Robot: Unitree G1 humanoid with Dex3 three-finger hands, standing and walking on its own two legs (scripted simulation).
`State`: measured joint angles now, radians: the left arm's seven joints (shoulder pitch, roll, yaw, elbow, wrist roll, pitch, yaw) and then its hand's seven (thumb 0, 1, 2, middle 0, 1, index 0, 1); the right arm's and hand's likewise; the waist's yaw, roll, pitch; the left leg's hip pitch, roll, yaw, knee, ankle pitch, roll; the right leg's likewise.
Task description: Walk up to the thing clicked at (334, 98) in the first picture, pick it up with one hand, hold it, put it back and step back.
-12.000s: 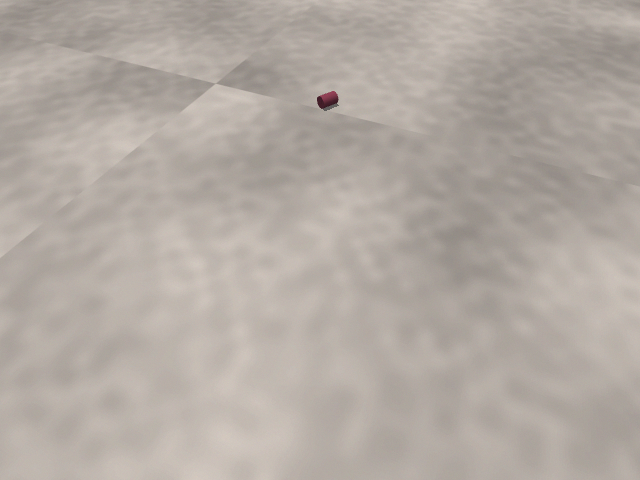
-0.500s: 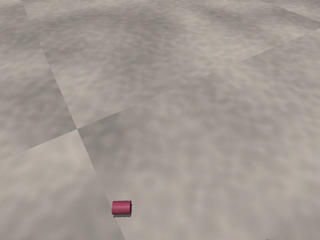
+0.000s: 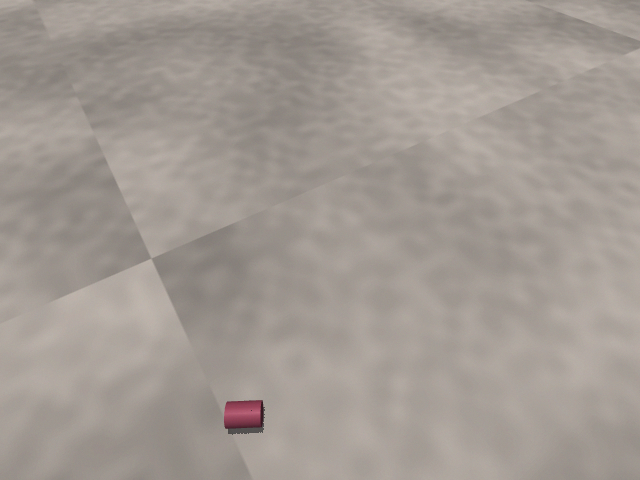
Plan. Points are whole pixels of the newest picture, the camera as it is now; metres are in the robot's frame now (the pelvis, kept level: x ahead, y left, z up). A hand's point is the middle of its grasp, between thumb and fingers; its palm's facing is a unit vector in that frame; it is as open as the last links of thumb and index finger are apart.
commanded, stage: stand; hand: left
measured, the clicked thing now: (244, 414) +0.42 +0.23 -0.75
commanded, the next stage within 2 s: none
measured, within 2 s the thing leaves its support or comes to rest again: neither
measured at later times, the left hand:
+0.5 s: hand out of the picture +0.06 +0.26 -0.16, palm faces -0.01 -0.94 -0.35, open 7.4 cm
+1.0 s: hand out of the picture +0.06 +0.27 -0.16, palm faces -0.02 -0.94 -0.34, open 7.4 cm
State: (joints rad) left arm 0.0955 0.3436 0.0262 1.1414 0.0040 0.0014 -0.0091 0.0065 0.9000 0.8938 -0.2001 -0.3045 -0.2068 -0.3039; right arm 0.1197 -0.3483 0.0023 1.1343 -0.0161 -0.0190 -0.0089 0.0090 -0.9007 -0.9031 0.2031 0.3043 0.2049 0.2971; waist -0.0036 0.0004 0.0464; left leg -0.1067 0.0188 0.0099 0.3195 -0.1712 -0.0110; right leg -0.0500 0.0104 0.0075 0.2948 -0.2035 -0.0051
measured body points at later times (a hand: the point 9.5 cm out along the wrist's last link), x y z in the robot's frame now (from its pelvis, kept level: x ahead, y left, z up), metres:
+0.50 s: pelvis -0.01 +0.01 +0.00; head +0.00 +0.01 +0.45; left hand +0.06 +0.31 -0.13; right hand +0.07 -0.29 -0.13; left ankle +0.00 +0.13 -0.75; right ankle -0.03 -0.12 -0.75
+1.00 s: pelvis +0.00 +0.01 +0.00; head +0.00 +0.01 +0.45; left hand +0.06 +0.31 -0.13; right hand +0.07 -0.29 -0.13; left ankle +0.00 +0.13 -0.75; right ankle -0.03 -0.12 -0.75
